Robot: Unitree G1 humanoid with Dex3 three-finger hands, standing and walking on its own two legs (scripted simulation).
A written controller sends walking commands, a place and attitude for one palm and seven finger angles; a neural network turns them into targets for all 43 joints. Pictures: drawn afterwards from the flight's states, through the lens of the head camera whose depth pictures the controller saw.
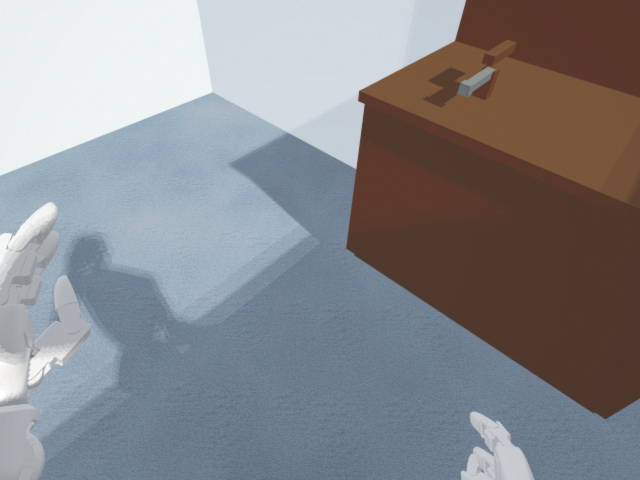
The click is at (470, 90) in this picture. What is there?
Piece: tap's lever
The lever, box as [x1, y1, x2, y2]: [457, 80, 474, 96]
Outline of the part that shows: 464,80 460,83 457,93 468,96 472,91 474,83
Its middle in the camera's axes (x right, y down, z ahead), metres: +0.36 -0.37 +0.95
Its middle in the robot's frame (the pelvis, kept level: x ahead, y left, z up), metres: +0.99 -0.30 +0.06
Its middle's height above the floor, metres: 0.83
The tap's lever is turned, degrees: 0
